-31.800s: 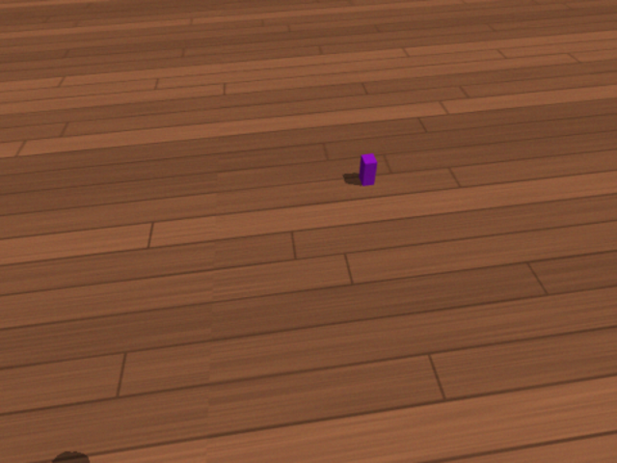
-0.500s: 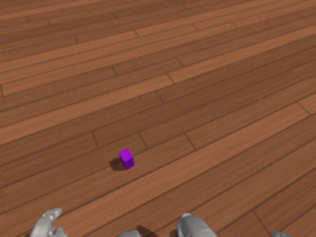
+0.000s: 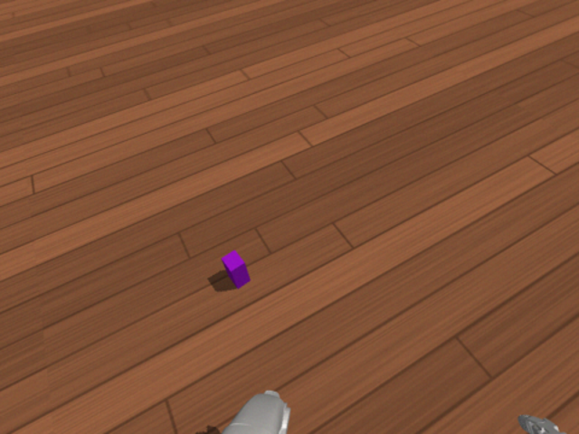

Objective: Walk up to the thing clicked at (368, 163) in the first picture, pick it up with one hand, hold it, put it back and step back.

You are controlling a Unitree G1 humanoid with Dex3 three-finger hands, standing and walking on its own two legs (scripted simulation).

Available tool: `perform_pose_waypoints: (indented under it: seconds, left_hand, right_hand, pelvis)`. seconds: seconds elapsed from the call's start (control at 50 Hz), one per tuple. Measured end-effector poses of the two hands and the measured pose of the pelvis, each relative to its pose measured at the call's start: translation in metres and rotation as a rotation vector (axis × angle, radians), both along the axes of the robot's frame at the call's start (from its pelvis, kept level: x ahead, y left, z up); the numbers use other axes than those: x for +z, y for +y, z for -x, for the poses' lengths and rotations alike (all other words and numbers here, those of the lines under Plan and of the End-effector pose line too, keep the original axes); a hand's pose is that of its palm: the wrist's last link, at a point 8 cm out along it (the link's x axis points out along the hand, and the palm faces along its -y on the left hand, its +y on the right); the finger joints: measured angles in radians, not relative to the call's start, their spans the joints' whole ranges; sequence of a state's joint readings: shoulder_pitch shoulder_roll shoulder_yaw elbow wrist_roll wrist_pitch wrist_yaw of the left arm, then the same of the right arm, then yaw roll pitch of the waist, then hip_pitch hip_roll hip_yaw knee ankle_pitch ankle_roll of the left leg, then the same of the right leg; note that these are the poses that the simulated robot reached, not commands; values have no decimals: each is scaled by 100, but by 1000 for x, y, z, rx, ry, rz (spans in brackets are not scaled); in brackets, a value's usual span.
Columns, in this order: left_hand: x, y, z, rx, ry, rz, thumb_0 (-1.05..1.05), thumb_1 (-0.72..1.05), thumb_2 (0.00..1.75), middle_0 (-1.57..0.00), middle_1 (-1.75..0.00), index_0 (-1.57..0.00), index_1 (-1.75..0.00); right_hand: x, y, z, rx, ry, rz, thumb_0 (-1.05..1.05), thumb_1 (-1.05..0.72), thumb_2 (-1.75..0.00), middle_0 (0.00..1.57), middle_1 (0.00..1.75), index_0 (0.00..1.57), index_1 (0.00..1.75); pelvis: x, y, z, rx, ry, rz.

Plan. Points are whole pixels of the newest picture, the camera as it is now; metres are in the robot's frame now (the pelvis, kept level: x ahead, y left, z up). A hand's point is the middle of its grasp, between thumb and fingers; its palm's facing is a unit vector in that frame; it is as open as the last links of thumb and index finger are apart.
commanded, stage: step back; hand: left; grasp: from the side
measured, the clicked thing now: (236, 269) +0.73 +0.30 -0.69
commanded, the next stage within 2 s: stand in 1.68 s
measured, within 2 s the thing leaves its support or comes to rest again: neither
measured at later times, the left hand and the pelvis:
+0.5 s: hand out of the picture -0.09 +0.24 -0.15, palm faces +0.04 -0.91 -0.40, open 7.4 cm; pelvis -0.18 -0.04 -0.01, yaw +2 degrees
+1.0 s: hand out of the picture -0.25 +0.25 -0.14, palm faces +0.09 -0.91 -0.41, open 7.4 cm; pelvis -0.26 -0.04 +0.01, yaw +6 degrees
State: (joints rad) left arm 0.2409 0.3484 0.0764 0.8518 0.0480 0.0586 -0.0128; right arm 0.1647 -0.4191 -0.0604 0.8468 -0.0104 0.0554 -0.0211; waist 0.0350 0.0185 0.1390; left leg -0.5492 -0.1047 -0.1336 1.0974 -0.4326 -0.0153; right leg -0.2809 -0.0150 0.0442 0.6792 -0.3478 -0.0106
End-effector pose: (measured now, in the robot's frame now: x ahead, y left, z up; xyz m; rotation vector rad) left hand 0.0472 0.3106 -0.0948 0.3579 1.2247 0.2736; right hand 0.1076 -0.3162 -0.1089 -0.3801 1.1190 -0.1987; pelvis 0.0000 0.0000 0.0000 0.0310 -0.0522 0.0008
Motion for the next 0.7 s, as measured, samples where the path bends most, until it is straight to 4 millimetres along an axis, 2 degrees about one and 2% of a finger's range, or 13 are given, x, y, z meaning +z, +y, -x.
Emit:
perform_pose_waypoints:
  seconds: [0.12, 0.2, 0.32, 0.44, 0.52, 0.62, 0.7]
  left_hand:
    - [9, -2, 7, -11, -99, -31, 1, 90, 89, -20, -30, -21, -30]
    - [0, 4, 14, -19, -173, -21, 0, 90, 89, -20, -30, -21, -30]
    - [-7, -2, 51, 3, -157, 14, 0, 90, 89, -20, -30, -21, -30]
    - [-9, -18, 109, 4, -122, 20, 0, 90, 89, -20, -30, -21, -30]
    - [-17, -32, 159, -9, -74, -5, 0, 90, 89, -20, -30, -21, -30]
    - [-9, -47, 227, 28, -15, -6, 0, 90, 89, -20, -30, -21, -30]
    - [-1, -45, 262, 68, -14, -20, 1, 90, 89, -20, -30, -21, -30]
  right_hand:
    - [-7, -5, 67, 22, 119, 6, 0, -90, -89, 20, 30, 20, 30]
    - [-12, 0, 102, 52, 158, 21, 0, -90, -89, 20, 30, 20, 30]
    - [-1, 7, 139, 68, 132, 11, 0, -90, -89, 20, 30, 20, 30]
    - [8, -10, 149, 89, 37, 28, 0, -90, -89, 20, 30, 21, 30]
    - [-1, -29, 156, 97, -36, 17, 0, -90, -89, 20, 30, 21, 30]
    - [-2, -40, 189, 71, -22, -3, 0, -90, -89, 20, 30, 20, 30]
    - [-5, -44, 224, 82, 34, -7, 0, -90, -89, 20, 30, 20, 30]
  pelvis:
    - [1, -6, 37, 56, 12, -3]
    - [-9, -4, 68, 103, 10, 10]
    - [-3, -10, 113, 100, -8, 26]
    - [-2, -26, 156, 65, 9, 44]
    - [-13, -42, 188, 34, 8, 54]
    - [-6, -51, 218, 39, -4, 25]
    - [-2, -51, 236, 68, 0, 13]
